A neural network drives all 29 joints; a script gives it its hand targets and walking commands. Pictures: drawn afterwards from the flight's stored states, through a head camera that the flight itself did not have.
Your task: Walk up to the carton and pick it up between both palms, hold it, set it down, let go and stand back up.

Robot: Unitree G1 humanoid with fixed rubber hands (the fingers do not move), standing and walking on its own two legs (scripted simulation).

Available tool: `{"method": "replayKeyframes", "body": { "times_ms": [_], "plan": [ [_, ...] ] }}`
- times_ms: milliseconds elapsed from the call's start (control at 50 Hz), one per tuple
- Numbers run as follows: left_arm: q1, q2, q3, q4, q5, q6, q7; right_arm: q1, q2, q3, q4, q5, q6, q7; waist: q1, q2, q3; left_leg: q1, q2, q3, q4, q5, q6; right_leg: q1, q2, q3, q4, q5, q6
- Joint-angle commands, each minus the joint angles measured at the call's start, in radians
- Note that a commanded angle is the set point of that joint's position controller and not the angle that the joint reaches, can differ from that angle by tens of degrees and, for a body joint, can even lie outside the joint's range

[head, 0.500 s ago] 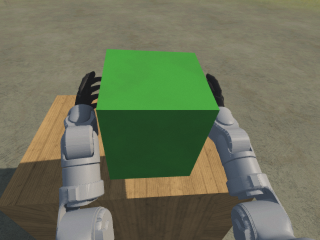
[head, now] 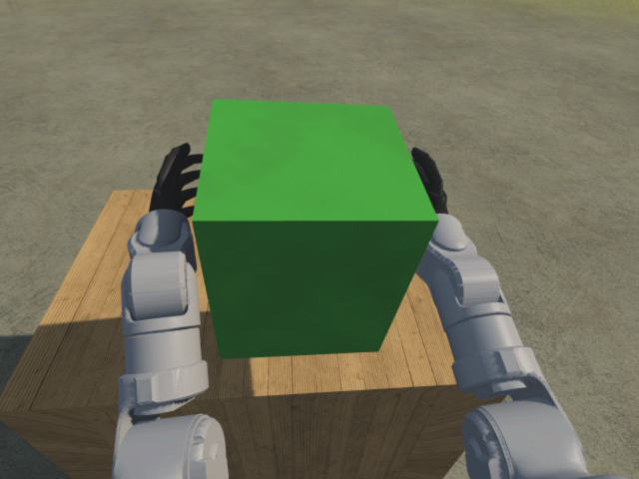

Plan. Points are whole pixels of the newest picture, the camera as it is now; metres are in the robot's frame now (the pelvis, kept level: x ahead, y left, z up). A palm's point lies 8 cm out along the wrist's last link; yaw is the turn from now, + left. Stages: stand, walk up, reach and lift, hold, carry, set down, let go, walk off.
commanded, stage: hold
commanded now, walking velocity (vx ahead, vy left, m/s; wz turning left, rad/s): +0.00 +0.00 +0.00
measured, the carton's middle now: (302, 235) +0.36 +0.01 +0.16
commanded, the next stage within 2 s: set down in 0.52 s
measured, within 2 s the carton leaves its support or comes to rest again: neither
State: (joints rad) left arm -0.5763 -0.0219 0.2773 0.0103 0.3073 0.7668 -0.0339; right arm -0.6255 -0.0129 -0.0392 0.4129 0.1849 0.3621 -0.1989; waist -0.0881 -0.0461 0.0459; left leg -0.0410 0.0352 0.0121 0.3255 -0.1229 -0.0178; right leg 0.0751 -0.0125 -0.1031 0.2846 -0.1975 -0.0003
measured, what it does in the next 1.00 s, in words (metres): stands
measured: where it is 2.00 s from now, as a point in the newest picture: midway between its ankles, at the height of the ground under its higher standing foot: outside the picture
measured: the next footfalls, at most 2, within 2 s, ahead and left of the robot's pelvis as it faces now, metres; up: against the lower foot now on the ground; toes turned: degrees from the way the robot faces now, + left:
none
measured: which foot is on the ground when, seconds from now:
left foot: down 0.00-1.00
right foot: down 0.00-1.00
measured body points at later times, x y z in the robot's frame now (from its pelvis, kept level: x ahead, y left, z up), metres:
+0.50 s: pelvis +0.00 +0.00 +0.00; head -0.05 +0.02 +0.45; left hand +0.37 +0.16 +0.21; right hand +0.37 -0.15 +0.19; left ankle +0.05 +0.13 -0.75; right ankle -0.01 -0.11 -0.75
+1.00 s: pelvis +0.01 +0.00 +0.00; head -0.02 +0.03 +0.45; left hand +0.38 +0.17 +0.17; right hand +0.38 -0.14 +0.15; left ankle +0.05 +0.13 -0.75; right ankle -0.01 -0.11 -0.75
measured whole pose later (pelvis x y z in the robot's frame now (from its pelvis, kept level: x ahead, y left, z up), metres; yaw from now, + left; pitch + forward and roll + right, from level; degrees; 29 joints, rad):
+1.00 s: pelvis +0.01 +0.00 +0.00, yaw +0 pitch -9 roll +0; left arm -0.57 -0.08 0.33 0.21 0.37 0.45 -0.07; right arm -0.57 0.06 -0.17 0.62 -0.05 -0.01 -0.13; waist -0.02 -0.06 0.09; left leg -0.02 0.03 0.02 0.30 -0.12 -0.02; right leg 0.09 -0.02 -0.09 0.28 -0.20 0.00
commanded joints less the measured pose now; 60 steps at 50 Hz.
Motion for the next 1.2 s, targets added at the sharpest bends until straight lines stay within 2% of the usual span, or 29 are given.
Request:
{"method": "replayKeyframes", "body": {
  "times_ms": [0,120,160,240,260,340,380,420,460,500,520,540,580,660,760,820,920,1020,1100,1180],
  "plan": [
    [-0.639,-0.465,-0.499,-0.093,-0.156,-0.053,-0.141,-0.797,0.503,0.397,-0.274,0.072,-0.062,0.087,-0.004,0.062,-0.370,0.185,-0.073,0.017,-0.003,0.201,0.006,-0.040,0.056,0.002,-0.040,0.206,0.050],
    [-0.647,-0.471,-0.502,-0.085,-0.159,-0.053,-0.141,-0.796,0.499,0.387,-0.261,0.070,-0.062,0.088,-0.010,0.072,-0.374,0.191,-0.070,0.017,-0.005,0.194,-0.002,-0.050,0.057,-0.001,-0.041,0.193,0.048],
    [-0.658,-0.475,-0.516,-0.113,-0.169,-0.059,-0.140,-0.819,0.504,0.400,-0.298,0.082,-0.071,0.087,-0.006,0.074,-0.420,0.205,-0.073,0.016,0.009,0.232,-0.003,-0.034,0.060,0.000,-0.033,0.227,0.050],
    [-0.634,-0.463,-0.494,-0.078,-0.151,-0.049,-0.144,-0.792,0.490,0.383,-0.258,0.067,-0.060,0.086,-0.013,0.073,-0.358,0.186,-0.071,0.016,-0.002,0.196,0.002,-0.043,0.055,0.002,-0.043,0.204,0.049],
    [-0.641,-0.461,-0.490,-0.074,-0.153,-0.050,-0.147,-0.806,0.498,0.385,-0.264,0.067,-0.062,0.086,-0.006,0.059,-0.358,0.181,-0.073,0.019,-0.008,0.178,0.007,-0.042,0.055,0.002,-0.044,0.193,0.051],
    [-0.651,-0.475,-0.516,-0.117,-0.170,-0.060,-0.142,-0.811,0.505,0.403,-0.305,0.082,-0.071,0.085,-0.008,0.072,-0.419,0.205,-0.072,0.015,0.011,0.237,-0.001,-0.031,0.059,0.002,-0.032,0.244,0.052],
    [-0.634,-0.458,-0.489,-0.073,-0.147,-0.051,-0.144,-0.798,0.492,0.393,-0.261,0.070,-0.060,0.084,-0.007,0.073,-0.355,0.182,-0.075,0.020,-0.004,0.195,0.004,-0.045,0.055,0.003,-0.042,0.211,0.050],
    [-0.630,-0.455,-0.476,-0.068,-0.143,-0.049,-0.149,-0.800,0.502,0.394,-0.266,0.069,-0.061,0.085,-0.002,0.048,-0.350,0.174,-0.074,0.022,-0.008,0.187,0.011,-0.030,0.055,0.003,-0.043,0.209,0.051],
    [-0.650,-0.478,-0.508,-0.112,-0.168,-0.058,-0.147,-0.808,0.504,0.398,-0.290,0.076,-0.070,0.086,-0.011,0.067,-0.403,0.199,-0.071,0.018,0.001,0.216,0.000,-0.031,0.057,0.003,-0.036,0.236,0.053],
    [-0.643,-0.467,-0.501,-0.095,-0.161,-0.057,-0.144,-0.806,0.505,0.403,-0.289,0.081,-0.066,0.083,-0.004,0.065,-0.388,0.190,-0.075,0.018,0.005,0.222,0.001,-0.030,0.058,0.003,-0.036,0.238,0.052],
    [-0.566,-0.423,-0.412,-0.037,-0.114,-0.058,-0.155,-0.717,0.461,0.391,-0.211,0.075,-0.056,0.090,0.015,0.068,-0.292,0.168,-0.076,0.036,-0.022,0.194,0.019,-0.052,0.055,0.022,-0.059,0.207,0.049],
    [-0.600,-0.430,-0.413,-0.047,-0.121,-0.061,-0.160,-0.746,0.462,0.375,-0.214,0.067,-0.064,0.095,0.011,0.062,-0.300,0.159,-0.074,0.036,-0.029,0.167,0.017,-0.053,0.056,0.017,-0.056,0.177,0.048],
    [-0.637,-0.457,-0.448,-0.086,-0.146,-0.085,-0.158,-0.800,0.474,0.375,-0.273,0.059,-0.105,0.105,0.016,0.071,-0.364,0.179,-0.067,0.035,-0.013,0.204,0.008,-0.061,0.061,0.008,-0.042,0.195,0.045],
    [-0.653,-0.463,-0.450,-0.062,-0.140,-0.144,-0.153,-0.819,0.467,0.349,-0.264,0.004,-0.182,0.120,0.037,0.069,-0.417,0.204,-0.066,0.050,-0.010,0.186,0.000,-0.061,0.059,-0.004,-0.046,0.181,0.039],
    [-0.570,-0.452,-0.370,0.086,-0.070,-0.225,-0.178,-0.751,0.440,0.225,-0.112,-0.153,-0.313,0.152,0.031,0.060,-0.330,0.166,-0.055,0.072,-0.043,0.085,0.007,-0.054,0.043,-0.024,-0.054,0.110,0.036],
    [-0.527,-0.454,-0.338,0.139,-0.036,-0.274,-0.190,-0.723,0.431,0.189,-0.085,-0.209,-0.395,0.166,0.039,0.052,-0.295,0.149,-0.054,0.085,-0.056,0.089,0.014,-0.024,0.034,-0.033,-0.057,0.106,0.041],
    [-0.526,-0.471,-0.353,0.155,-0.026,-0.346,-0.166,-0.706,0.417,0.183,-0.039,-0.235,-0.486,0.170,0.054,0.062,-0.319,0.193,-0.052,0.088,-0.036,0.194,-0.003,-0.026,0.042,-0.053,-0.053,0.144,0.035],
    [-0.561,-0.504,-0.439,0.111,-0.071,-0.407,-0.122,-0.748,0.427,0.222,-0.078,-0.232,-0.545,0.170,0.069,0.072,-0.426,0.249,-0.045,0.079,0.001,0.308,-0.019,-0.032,0.045,-0.057,-0.039,0.216,0.035],
    [-0.542,-0.501,-0.449,0.137,-0.078,-0.435,-0.106,-0.711,0.432,0.234,-0.031,-0.237,-0.548,0.164,0.070,0.057,-0.438,0.243,-0.046,0.078,0.006,0.335,-0.020,-0.011,0.043,-0.047,-0.037,0.280,0.044],
    [-0.517,-0.511,-0.459,0.157,-0.082,-0.453,-0.103,-0.690,0.445,0.254,-0.022,-0.232,-0.555,0.157,0.066,0.056,-0.467,0.227,-0.051,0.075,0.019,0.377,-0.027,0.026,0.040,-0.032,-0.023,0.397,0.050]
  ]
}}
